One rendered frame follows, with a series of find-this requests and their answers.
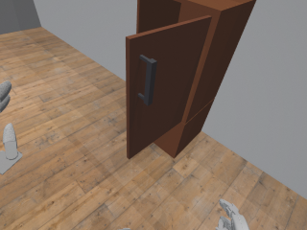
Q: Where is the handle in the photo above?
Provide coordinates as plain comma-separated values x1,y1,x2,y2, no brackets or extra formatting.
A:
137,55,157,106

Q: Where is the robot right hand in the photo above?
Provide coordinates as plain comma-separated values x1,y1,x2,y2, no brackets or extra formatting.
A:
215,199,250,230

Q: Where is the robot left hand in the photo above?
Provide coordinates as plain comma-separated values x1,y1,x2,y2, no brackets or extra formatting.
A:
0,80,23,175

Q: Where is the cupboard door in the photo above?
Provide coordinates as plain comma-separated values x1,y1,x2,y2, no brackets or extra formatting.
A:
126,15,212,160

